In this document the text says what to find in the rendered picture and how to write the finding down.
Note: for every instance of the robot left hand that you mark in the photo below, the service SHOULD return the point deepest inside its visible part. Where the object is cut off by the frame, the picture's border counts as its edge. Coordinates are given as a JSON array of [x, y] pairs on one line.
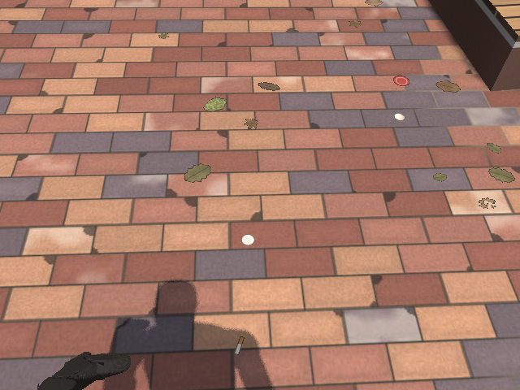
[[81, 371]]

